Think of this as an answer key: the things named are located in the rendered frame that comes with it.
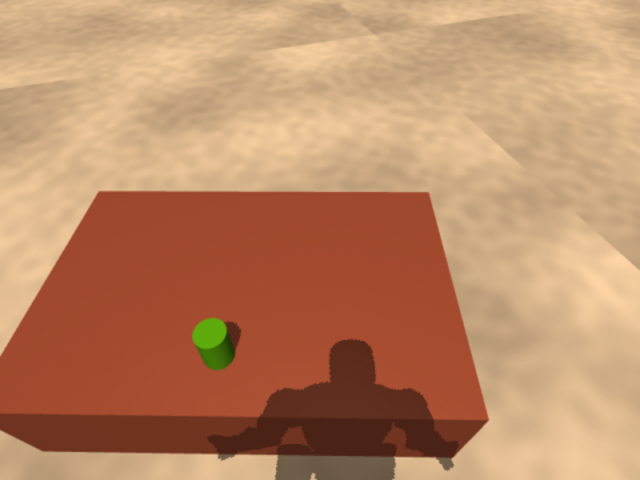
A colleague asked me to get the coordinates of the can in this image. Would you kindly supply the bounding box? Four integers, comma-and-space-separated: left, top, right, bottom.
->
192, 318, 235, 370

